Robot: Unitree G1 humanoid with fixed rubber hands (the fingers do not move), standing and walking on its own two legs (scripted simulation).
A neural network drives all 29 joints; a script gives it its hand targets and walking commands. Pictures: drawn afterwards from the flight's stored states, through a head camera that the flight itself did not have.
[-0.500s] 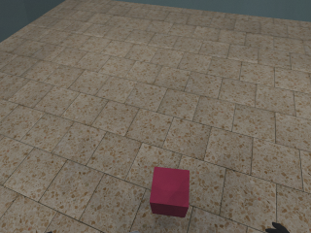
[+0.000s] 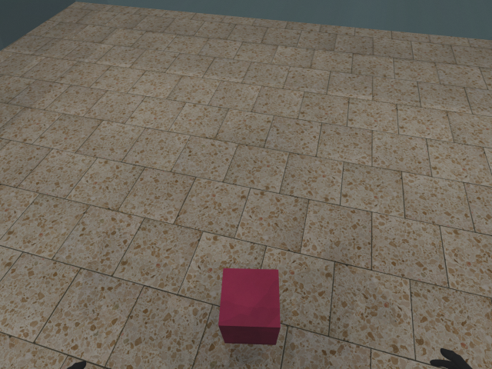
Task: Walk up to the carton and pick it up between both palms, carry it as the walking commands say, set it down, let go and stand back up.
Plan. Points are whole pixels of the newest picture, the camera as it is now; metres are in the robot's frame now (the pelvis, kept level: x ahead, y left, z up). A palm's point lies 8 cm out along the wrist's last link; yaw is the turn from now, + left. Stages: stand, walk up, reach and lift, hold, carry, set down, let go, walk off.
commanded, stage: walk up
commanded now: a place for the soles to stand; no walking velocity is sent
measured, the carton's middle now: (250, 307) +0.40 +0.03 -0.62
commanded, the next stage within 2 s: reach and lift in 1.66 s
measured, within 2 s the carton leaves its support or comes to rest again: neither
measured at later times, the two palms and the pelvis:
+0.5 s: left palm out of the picture +0.11 +0.33 -0.10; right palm out of the picture +0.08 -0.30 -0.10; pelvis +0.00 +0.01 +0.01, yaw -3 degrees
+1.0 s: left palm out of the picture +0.14 +0.32 -0.10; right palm out of the picture +0.09 -0.31 -0.10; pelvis +0.02 +0.01 +0.01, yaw -6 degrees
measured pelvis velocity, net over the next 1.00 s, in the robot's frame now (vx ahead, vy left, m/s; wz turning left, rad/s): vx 0.02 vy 0.01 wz -0.11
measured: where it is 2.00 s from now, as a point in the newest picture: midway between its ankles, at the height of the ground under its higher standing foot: outside the picture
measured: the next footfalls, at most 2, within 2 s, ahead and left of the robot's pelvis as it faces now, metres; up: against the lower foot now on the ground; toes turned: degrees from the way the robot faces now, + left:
none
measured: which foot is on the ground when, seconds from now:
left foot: down 0.00-1.00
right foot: down 0.00-1.00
